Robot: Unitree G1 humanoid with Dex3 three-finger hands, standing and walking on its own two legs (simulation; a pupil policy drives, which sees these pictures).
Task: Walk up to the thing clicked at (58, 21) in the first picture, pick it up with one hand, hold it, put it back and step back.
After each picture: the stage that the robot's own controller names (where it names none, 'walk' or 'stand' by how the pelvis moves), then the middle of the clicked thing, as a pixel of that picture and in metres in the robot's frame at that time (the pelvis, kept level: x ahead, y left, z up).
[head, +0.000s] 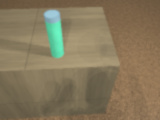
stand; (55, 36) +0.65 +0.15 -0.02
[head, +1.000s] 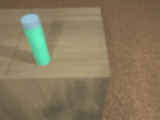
walk; (37, 42) +0.56 +0.24 +0.01
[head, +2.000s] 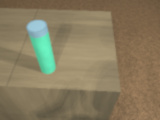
stand; (43, 50) +0.50 +0.18 +0.01
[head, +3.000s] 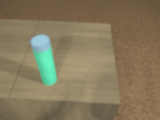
stand; (45, 62) +0.48 +0.18 -0.02
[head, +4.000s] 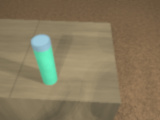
stand; (46, 62) +0.48 +0.18 -0.02
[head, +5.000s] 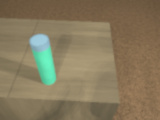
stand; (44, 62) +0.48 +0.18 -0.02
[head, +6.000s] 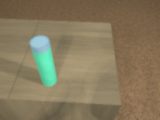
stand; (45, 63) +0.47 +0.18 -0.02
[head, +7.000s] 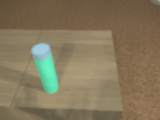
rise first; (46, 70) +0.46 +0.19 -0.02
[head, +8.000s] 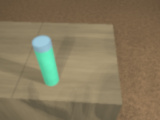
go down; (47, 63) +0.48 +0.19 -0.02
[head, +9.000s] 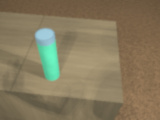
go down; (49, 57) +0.49 +0.17 -0.01
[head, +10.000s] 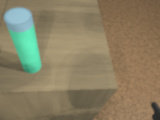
go down; (26, 45) +0.46 +0.17 +0.05
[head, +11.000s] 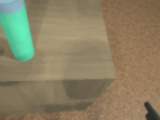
close in; (17, 30) +0.48 +0.17 +0.07
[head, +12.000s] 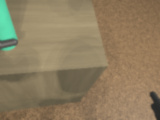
close; out of the picture +0.51 +0.19 +0.10
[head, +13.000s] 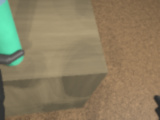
lift; (2, 30) +0.47 +0.18 +0.09
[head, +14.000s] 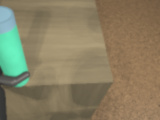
lift; (9, 53) +0.40 +0.19 +0.10
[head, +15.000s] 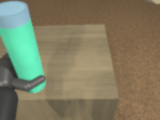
hold; (24, 54) +0.32 +0.16 +0.22
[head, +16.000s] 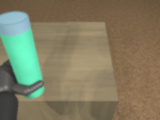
hold; (24, 60) +0.34 +0.17 +0.17
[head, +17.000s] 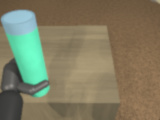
crouch; (30, 59) +0.33 +0.15 +0.19
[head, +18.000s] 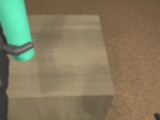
crouch; (14, 21) +0.44 +0.19 +0.21
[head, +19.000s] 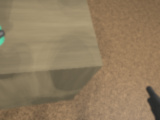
lower; out of the picture +0.52 +0.21 +0.09
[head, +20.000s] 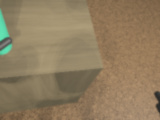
lower; out of the picture +0.51 +0.20 +0.09
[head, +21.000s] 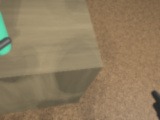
lower; out of the picture +0.51 +0.20 +0.09
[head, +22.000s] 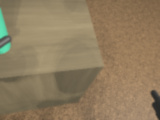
lower; out of the picture +0.52 +0.20 +0.09
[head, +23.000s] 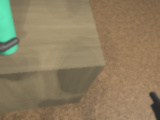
loosen; out of the picture +0.51 +0.18 +0.10
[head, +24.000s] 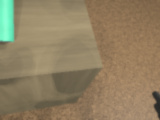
withdraw; (1, 0) +0.60 +0.17 +0.06
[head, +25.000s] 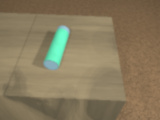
sink last; (57, 46) +0.62 +0.15 -0.06
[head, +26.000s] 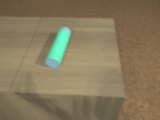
stand; (59, 46) +0.64 +0.16 -0.05
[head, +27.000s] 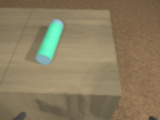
stand; (50, 40) +0.63 +0.17 -0.04
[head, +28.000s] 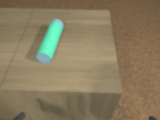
stand; (51, 39) +0.64 +0.18 -0.04
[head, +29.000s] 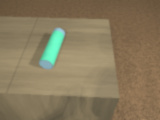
stand; (53, 47) +0.65 +0.18 -0.09
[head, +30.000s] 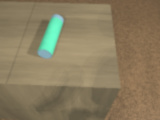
walk; (51, 35) +0.66 +0.17 -0.10
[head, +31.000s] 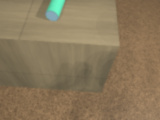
walk; (57, 1) +0.86 +0.17 -0.09
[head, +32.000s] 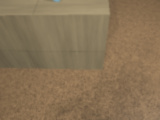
walk; out of the picture +1.17 +0.23 -0.09
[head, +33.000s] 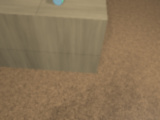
stand; out of the picture +1.23 +0.18 -0.10
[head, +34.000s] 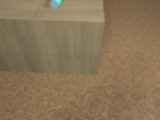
stand; out of the picture +1.23 +0.20 -0.11
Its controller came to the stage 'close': yes
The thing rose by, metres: 0.23
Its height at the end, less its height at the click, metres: -0.09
